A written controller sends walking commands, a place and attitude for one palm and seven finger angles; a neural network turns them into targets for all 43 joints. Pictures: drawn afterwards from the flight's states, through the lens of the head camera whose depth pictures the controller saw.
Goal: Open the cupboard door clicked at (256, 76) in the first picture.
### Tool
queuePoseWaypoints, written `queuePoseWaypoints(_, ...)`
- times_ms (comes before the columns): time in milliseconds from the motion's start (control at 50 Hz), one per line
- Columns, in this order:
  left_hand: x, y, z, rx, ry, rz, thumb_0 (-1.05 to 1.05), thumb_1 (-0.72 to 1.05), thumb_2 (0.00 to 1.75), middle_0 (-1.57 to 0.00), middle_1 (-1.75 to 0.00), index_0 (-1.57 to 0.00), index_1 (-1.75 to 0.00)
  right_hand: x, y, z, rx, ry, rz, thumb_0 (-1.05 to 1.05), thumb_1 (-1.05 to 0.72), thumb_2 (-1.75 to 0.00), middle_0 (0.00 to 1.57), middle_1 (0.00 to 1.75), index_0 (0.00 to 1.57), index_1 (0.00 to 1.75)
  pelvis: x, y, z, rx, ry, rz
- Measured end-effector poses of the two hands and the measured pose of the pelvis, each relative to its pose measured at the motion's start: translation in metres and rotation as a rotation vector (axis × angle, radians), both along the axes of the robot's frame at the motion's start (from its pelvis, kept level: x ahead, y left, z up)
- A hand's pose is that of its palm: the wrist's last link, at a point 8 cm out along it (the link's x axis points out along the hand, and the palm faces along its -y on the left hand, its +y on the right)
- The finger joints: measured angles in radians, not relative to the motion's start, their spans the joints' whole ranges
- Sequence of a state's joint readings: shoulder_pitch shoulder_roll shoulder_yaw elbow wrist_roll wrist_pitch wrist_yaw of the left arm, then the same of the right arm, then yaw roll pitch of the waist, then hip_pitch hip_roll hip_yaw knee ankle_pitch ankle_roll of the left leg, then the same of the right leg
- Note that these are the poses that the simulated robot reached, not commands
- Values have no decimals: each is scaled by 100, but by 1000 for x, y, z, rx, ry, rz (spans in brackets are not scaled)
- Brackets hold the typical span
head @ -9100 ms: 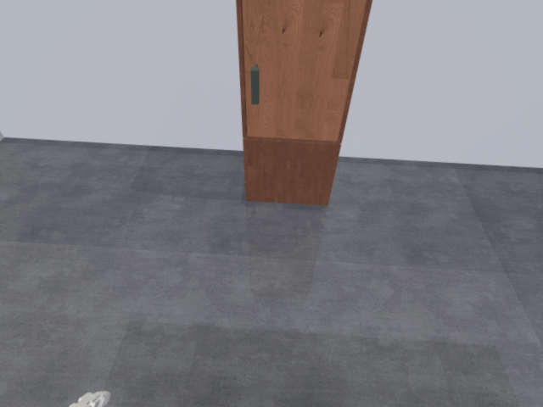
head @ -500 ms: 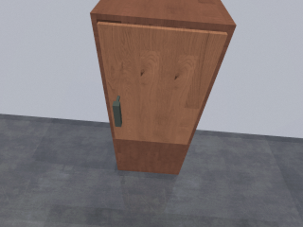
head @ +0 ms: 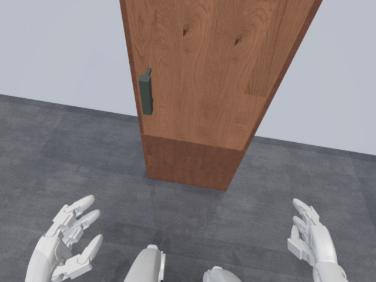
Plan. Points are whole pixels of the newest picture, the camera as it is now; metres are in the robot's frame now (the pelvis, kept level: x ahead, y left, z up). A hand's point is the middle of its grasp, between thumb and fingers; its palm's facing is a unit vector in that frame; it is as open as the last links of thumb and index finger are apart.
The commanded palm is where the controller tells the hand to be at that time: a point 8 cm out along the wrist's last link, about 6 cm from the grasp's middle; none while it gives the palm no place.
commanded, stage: raise the hand with hooked fingers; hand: left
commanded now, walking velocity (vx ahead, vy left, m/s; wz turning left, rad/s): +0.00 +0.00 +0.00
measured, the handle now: (148, 91) +0.60 +0.18 +0.01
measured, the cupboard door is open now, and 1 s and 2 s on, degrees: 0 0 0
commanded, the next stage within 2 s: move the hooked fingers beside the handle in 1.64 s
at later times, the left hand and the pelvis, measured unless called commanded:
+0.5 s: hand (71, 207) +0.24 +0.25 +0.04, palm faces +0.03 -1.00 -0.09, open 11.8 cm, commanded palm +0.21 +0.30 +0.03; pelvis +0.00 +0.01 +0.00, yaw -1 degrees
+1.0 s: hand (47, 195) +0.26 +0.31 +0.03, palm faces -0.04 -1.00 -0.04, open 13.9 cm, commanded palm +0.25 +0.36 +0.03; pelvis -0.01 +0.05 +0.00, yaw -1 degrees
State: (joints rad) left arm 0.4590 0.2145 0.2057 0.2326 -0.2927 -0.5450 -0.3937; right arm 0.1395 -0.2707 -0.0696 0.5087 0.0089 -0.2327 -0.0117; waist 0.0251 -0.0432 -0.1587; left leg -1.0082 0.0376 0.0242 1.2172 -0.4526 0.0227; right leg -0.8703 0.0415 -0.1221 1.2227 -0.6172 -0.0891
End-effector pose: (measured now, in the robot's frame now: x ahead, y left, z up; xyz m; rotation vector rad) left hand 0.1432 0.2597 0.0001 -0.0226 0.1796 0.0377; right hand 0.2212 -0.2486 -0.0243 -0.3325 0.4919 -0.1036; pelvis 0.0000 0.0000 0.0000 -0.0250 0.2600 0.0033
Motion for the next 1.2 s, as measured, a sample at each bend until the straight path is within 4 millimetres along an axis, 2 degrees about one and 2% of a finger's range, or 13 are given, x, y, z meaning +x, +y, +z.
queuePoseWaypoints(60, -4, 9, 20, 70, -127, 69, 1, 49, 72, -23, -57, -23, -56, 4, 5, -19, -1, 21, 17, 1, -90, -90, 20, 30, 20, 30, -2, -5, -11, -17, 11, 12)
queuePoseWaypoints(140, 21, 7, 52, 139, -313, 6, 1, 40, 69, -23, -63, -24, -62, -6, 19, -48, 47, 79, 30, 1, -90, -90, 20, 30, 20, 30, -6, -8, -19, -36, 26, 24)
queuePoseWaypoints(220, 60, -1, 44, 110, -205, -156, 1, 30, 65, -24, -69, -24, -68, -31, 28, -68, 123, 160, -18, 1, -90, -90, 20, 30, 20, 30, -9, -8, -18, -30, 41, 15)
queuePoseWaypoints(320, 76, 6, 28, 22, 5, -141, 0, 19, 60, -25, -76, -26, -75, -69, 24, -68, 155, 251, -117, 2, -90, -90, 20, 30, 21, 30, -4, -3, -4, -7, 47, -13)
queuePoseWaypoints(440, 69, 36, 48, 95, -142, 18, 0, 5, 54, -26, -85, -26, -84, -96, 5, -63, 82, 313, -168, 2, -90, -90, 20, 30, 20, 30, 0, 6, 0, -11, 55, -22)
queuePoseWaypoints(520, 71, 42, 36, 103, -159, -38, 0, -4, 50, -26, -91, -27, -90, -98, -3, -64, 30, 318, -171, 2, -90, -90, 20, 30, 20, 30, -3, 15, -7, -24, 69, -15)
queuePoseWaypoints(600, 77, 41, 16, 56, -102, -126, 0, -14, 46, -27, -97, -28, -96, -91, 0, -57, 1, 279, -173, 2, -90, -90, 20, 30, 20, 30, -6, 23, -10, -36, 72, -17)
queuePoseWaypoints(680, 82, 51, 26, 58, -143, -117, -1, -23, 42, -28, -103, -29, -102, -80, 15, -44, -1, 228, -152, 2, -90, -90, 20, 30, 20, 30, -7, 30, -6, -45, 65, -19)
queuePoseWaypoints(780, 86, 77, 47, 91, -217, -37, -1, -35, 37, -29, -111, -30, -110, -66, 39, -35, 19, 193, -90, 2, -90, -90, 20, 30, 20, 30, -7, 39, -2, -55, 58, -8)
queuePoseWaypoints(880, 88, 93, 36, 80, -132, -57, -1, -43, 33, -29, -116, -30, -115, -59, 57, -33, 34, 185, -44, 1, -90, -90, 20, 30, 20, 30, -9, 47, 0, -63, 57, 0)
queuePoseWaypoints(1000, 93, 101, 30, 63, -132, -81, -1, -48, 31, -30, -119, -30, -118, -66, 62, -34, 10, 208, -35, 1, -90, -90, 20, 30, 21, 30, -11, 52, -1, -68, 58, -2)
queuePoseWaypoints(1100, 104, 114, 37, 90, -194, -63, -1, -49, 30, -30, -120, -30, -119, -77, 56, -38, -17, 252, -45, 1, -90, -90, 20, 30, 21, 30, -13, 53, -4, -72, 62, 0)
queuePoseWaypoints(1200, 114, 121, 36, 85, -147, -90, -1, -50, 30, -30, -120, -30, -120, -89, 48, -41, -18, 285, -78, 1, -90, -90, 20, 30, 21, 30, -13, 54, -4, -72, 69, -3)
